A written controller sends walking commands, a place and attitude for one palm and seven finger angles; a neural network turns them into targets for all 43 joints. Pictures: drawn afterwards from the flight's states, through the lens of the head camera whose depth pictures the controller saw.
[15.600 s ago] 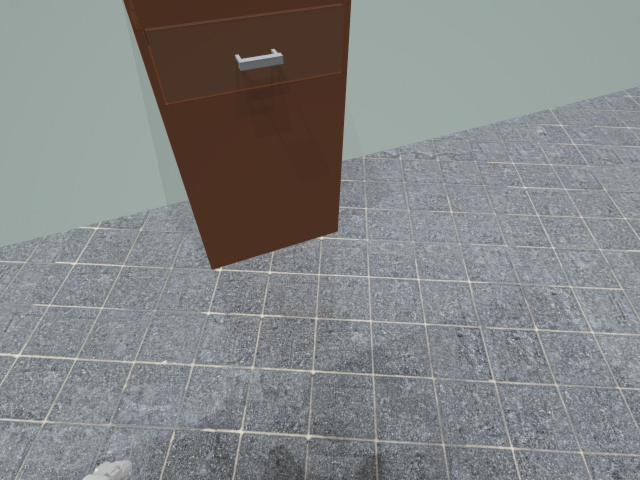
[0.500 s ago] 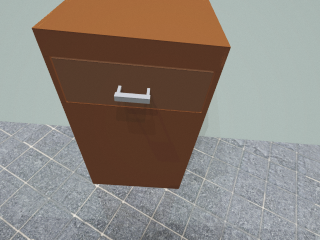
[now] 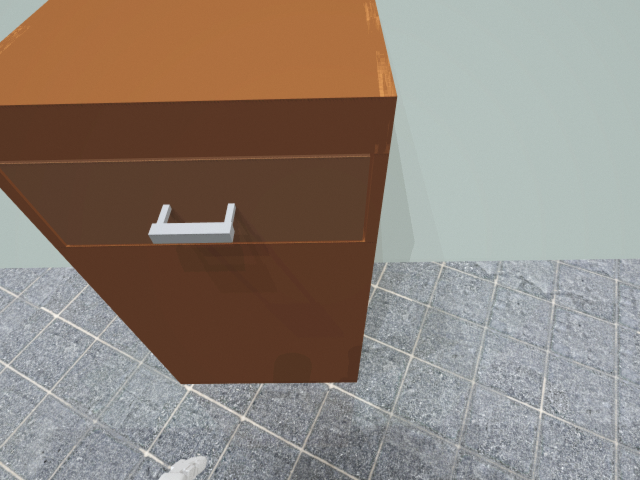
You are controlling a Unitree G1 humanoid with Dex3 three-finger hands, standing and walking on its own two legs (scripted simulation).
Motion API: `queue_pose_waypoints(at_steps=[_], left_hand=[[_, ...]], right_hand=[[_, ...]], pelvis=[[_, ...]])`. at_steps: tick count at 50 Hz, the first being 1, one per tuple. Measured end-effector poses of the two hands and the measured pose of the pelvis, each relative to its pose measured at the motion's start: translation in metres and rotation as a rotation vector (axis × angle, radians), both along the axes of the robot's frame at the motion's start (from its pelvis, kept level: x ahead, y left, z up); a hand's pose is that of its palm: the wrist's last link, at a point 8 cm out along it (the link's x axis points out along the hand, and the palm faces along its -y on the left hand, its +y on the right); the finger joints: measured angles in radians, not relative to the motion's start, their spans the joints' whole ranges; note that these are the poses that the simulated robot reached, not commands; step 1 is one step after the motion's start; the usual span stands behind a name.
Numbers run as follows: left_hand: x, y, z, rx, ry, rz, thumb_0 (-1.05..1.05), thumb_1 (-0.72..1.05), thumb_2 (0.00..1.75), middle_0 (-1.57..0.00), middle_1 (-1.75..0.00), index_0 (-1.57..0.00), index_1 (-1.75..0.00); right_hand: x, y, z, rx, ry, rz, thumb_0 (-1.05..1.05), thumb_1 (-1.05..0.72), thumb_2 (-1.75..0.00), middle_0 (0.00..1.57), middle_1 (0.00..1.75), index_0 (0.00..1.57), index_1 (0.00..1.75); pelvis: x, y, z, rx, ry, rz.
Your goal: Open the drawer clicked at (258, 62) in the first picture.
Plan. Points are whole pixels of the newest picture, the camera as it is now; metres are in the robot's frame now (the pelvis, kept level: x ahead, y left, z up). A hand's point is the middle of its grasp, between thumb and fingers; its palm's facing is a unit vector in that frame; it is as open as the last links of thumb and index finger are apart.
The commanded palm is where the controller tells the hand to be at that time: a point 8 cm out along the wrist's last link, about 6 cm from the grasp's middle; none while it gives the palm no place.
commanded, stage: come to a stop and stand still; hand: left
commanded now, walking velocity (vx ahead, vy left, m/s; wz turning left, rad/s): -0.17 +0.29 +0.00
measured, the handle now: (195, 222) +0.46 +0.19 +0.05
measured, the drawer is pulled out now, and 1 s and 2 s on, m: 0.00 0.00 0.00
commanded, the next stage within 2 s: look again from close up in 1.26 s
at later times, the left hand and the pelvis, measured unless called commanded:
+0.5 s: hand out of the picture -0.04 +0.27 -0.17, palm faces +0.08 -0.97 -0.23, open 7.4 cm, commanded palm none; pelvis -0.05 +0.07 +0.01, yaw +0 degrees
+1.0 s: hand out of the picture -0.12 +0.23 -0.17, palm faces +0.02 -0.99 -0.15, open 7.4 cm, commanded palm none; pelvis -0.10 +0.08 +0.01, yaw -1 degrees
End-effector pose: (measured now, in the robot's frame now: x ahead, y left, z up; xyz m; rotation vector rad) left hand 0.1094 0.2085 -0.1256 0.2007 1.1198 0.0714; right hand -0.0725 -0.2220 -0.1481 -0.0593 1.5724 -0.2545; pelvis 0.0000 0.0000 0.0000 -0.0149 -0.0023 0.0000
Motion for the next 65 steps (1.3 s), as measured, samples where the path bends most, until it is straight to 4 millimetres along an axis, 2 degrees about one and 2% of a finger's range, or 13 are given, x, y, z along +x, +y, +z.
queue_pose_waypoints(at_steps=[3,6,11,15,17,21,28,35,44,50,56,61,65], left_hand=[[-0.004,-0.009,0.000,-0.023,-0.010,0.038,-0.01,0.92,0.90,-0.20,-0.30,-0.20,-0.30],[-0.010,-0.004,0.000,-0.022,-0.019,0.061,-0.02,0.93,0.90,-0.21,-0.30,-0.20,-0.30],[-0.043,0.027,-0.006,0.005,0.023,0.098,-0.02,0.92,0.90,-0.21,-0.30,-0.20,-0.30],[-0.079,0.062,-0.020,0.017,0.081,0.132,-0.01,0.91,0.90,-0.21,-0.30,-0.20,-0.30],[-0.097,0.078,-0.024,0.019,0.123,0.153,-0.01,0.91,0.90,-0.21,-0.30,-0.20,-0.30],[-0.131,0.098,-0.017,0.028,0.196,0.173,0.00,0.91,0.90,-0.20,-0.30,-0.20,-0.30],[-0.179,0.106,-0.010,0.025,0.295,0.166,0.00,0.91,0.90,-0.20,-0.30,-0.19,-0.30],[-0.194,0.090,-0.009,0.007,0.295,0.140,0.00,0.91,0.90,-0.20,-0.30,-0.19,-0.30],[-0.207,0.074,-0.013,-0.040,0.268,0.101,0.00,0.91,0.90,-0.20,-0.30,-0.20,-0.30],[-0.229,0.073,-0.013,-0.042,0.291,0.116,0.00,0.91,0.90,-0.20,-0.30,-0.20,-0.30],[-0.267,0.073,-0.008,-0.024,0.361,0.155,0.00,0.91,0.90,-0.20,-0.30,-0.20,-0.30],[-0.298,0.068,-0.005,-0.020,0.429,0.177,0.00,0.91,0.90,-0.20,-0.30,-0.20,-0.30],[-0.311,0.060,-0.005,-0.031,0.459,0.182,0.00,0.91,0.90,-0.20,-0.30,-0.20,-0.30]], right_hand=[[0.036,-0.012,0.002,-0.020,-0.075,0.039,0.00,-0.91,-0.90,0.19,0.29,0.20,0.30],[0.072,-0.017,0.005,-0.035,-0.153,0.092,0.00,-0.91,-0.90,0.19,0.29,0.20,0.30],[0.121,-0.008,0.016,-0.058,-0.295,0.164,0.00,-0.92,-0.90,0.19,0.29,0.20,0.30],[0.136,0.013,0.022,-0.079,-0.395,0.201,0.00,-0.91,-0.90,0.19,0.29,0.20,0.30],[0.132,0.026,0.026,-0.082,-0.409,0.210,0.00,-0.91,-0.90,0.19,0.29,0.20,0.30],[0.113,0.049,0.032,-0.067,-0.373,0.220,0.00,-0.91,-0.89,0.19,0.29,0.20,0.30],[0.080,0.067,0.029,-0.057,-0.324,0.185,0.00,-0.93,-0.89,0.20,0.30,0.20,0.30],[0.028,0.074,0.013,-0.026,-0.248,0.123,0.00,-0.93,-0.89,0.20,0.30,0.20,0.30],[-0.039,0.090,0.013,0.013,-0.153,0.075,0.00,-0.92,-0.89,0.20,0.29,0.20,0.30],[-0.074,0.098,0.012,0.033,-0.083,0.057,0.00,-0.91,-0.89,0.20,0.29,0.20,0.30],[-0.086,0.099,0.010,0.047,-0.054,0.058,0.00,-0.91,-0.89,0.20,0.29,0.20,0.30],[-0.080,0.096,0.008,0.048,-0.078,0.063,0.00,-0.91,-0.89,0.20,0.29,0.20,0.30],[-0.070,0.093,0.008,0.046,-0.109,0.067,0.00,-0.91,-0.89,0.20,0.29,0.20,0.30]], pelvis=[[-0.001,-0.002,0.002,0.005,-0.002,0.006],[-0.008,0.001,0.003,0.006,0.000,0.010],[-0.022,0.015,0.002,0.007,0.002,0.013],[-0.033,0.034,-0.005,-0.002,0.000,0.010],[-0.038,0.043,-0.005,0.001,-0.010,0.008],[-0.043,0.057,0.005,-0.007,-0.008,0.005],[-0.052,0.074,0.011,0.005,-0.001,-0.009],[-0.068,0.081,0.009,0.014,-0.015,-0.015],[-0.085,0.082,0.012,0.012,-0.040,-0.021],[-0.096,0.083,0.012,0.016,-0.032,-0.014],[-0.103,0.081,0.013,0.019,-0.021,-0.010],[-0.106,0.077,0.012,0.015,-0.018,-0.014],[-0.107,0.074,0.012,0.014,-0.017,-0.016]])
